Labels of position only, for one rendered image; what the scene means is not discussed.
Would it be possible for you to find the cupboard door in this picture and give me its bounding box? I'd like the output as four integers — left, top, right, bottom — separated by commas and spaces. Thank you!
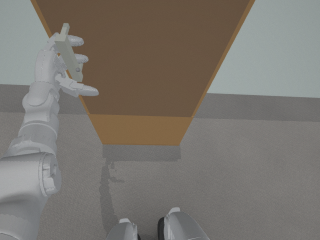
36, 0, 250, 118

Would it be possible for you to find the left robot upper arm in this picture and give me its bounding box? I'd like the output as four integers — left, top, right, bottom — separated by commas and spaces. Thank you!
0, 151, 62, 240

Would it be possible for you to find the left robot thigh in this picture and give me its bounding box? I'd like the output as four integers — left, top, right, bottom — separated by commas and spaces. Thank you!
106, 222, 138, 240

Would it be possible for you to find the robot left forearm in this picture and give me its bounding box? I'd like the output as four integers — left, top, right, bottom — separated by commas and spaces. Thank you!
0, 81, 60, 159

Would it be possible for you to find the left robot hand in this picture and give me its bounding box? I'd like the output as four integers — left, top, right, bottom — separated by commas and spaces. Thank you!
34, 32, 99, 97

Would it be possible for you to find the left robot shin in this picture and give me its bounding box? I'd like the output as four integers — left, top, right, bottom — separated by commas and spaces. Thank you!
119, 218, 131, 223

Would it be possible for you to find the handle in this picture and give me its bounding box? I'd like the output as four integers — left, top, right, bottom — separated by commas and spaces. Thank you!
54, 23, 83, 82

